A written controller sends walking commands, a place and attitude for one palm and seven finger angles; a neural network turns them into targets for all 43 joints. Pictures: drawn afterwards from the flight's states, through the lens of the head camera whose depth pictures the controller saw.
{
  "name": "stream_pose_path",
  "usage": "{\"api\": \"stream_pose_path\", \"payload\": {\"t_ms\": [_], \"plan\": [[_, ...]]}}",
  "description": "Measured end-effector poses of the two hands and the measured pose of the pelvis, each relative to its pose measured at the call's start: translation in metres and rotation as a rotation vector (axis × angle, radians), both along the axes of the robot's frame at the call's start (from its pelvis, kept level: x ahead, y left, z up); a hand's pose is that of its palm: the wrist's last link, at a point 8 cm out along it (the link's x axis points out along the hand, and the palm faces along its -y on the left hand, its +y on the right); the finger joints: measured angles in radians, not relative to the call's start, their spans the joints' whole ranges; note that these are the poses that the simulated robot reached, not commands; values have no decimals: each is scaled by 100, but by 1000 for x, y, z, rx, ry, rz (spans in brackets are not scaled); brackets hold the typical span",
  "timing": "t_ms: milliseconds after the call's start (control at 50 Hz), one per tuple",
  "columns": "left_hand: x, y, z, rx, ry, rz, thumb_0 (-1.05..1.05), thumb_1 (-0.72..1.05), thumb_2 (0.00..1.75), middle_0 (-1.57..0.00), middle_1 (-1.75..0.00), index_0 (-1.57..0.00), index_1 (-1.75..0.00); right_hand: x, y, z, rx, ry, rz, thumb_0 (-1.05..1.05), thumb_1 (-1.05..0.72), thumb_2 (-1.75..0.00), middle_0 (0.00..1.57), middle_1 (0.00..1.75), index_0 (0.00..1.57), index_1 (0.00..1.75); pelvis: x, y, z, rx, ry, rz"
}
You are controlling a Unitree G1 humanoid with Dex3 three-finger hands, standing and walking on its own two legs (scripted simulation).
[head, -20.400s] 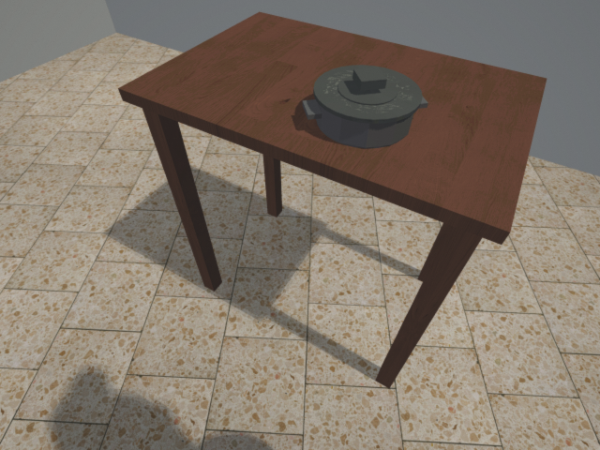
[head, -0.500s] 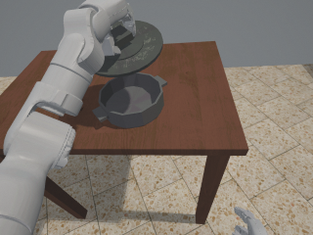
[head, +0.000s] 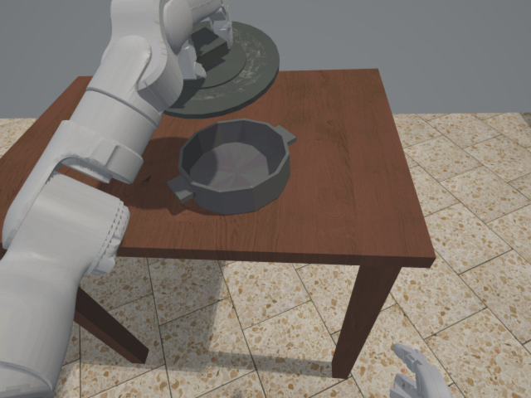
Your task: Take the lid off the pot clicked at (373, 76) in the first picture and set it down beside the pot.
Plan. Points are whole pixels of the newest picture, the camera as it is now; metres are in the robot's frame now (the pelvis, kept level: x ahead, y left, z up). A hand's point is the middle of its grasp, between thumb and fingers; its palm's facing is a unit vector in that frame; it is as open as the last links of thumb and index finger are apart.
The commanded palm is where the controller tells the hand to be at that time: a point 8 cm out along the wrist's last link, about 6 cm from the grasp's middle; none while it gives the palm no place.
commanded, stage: move the lid sideways beside the pot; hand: left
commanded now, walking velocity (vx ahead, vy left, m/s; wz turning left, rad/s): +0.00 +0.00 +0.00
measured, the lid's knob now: (202, 47) +0.49 +0.09 +0.30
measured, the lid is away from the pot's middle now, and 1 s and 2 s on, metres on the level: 0.02 0.14 0.25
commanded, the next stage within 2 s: lower the lid onto the table in 2.00 s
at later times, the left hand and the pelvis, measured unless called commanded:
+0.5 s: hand (149, 55) +0.46 +0.15 +0.30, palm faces -0.10 -0.04 -0.99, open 8.7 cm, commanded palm +0.43 +0.16 +0.38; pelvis +0.00 +0.00 +0.00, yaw +0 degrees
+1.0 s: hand (110, 56) +0.47 +0.20 +0.30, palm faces -0.13 -0.04 -0.99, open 8.7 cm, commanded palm +0.44 +0.22 +0.38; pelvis +0.01 +0.00 +0.00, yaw +0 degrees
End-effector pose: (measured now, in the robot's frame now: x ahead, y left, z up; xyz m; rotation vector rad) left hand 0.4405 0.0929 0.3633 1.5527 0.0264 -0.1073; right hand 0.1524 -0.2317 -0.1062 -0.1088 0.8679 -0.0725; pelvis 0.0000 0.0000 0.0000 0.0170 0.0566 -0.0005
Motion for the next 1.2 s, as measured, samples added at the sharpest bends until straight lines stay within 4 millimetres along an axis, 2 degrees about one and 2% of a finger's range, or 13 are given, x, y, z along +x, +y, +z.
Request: {"api": "stream_pose_path", "payload": {"t_ms": [140,320,620,1000,1200], "plan": [[6,6,4,-26,-13,13,-3,1,107,-72,-77,-68,-74,-7,4,-5,16,22,-12,1,-91,-90,20,30,19,30,2,4,0,0,6,-12],[6,29,0,-14,-3,64,-3,1,107,-72,-77,-67,-74,-13,-2,-5,2,45,-30,1,-91,-90,20,30,19,30,3,3,0,-1,7,-13],[5,67,-5,-4,23,139,-3,1,107,-72,-77,-68,-74,-10,-11,2,-38,38,-27,1,-91,-90,20,30,19,30,0,0,0,-6,7,2],[17,111,-6,-4,51,230,-3,1,107,-72,-77,-67,-74,-33,-17,-7,-46,134,-68,1,-91,-90,20,30,20,30,6,1,0,-13,25,-1],[16,135,-8,1,54,266,-3,1,107,-71,-77,-67,-74,-33,-18,-6,-57,158,-73,1,-91,-90,20,30,19,30,8,3,0,-17,31,3]]}}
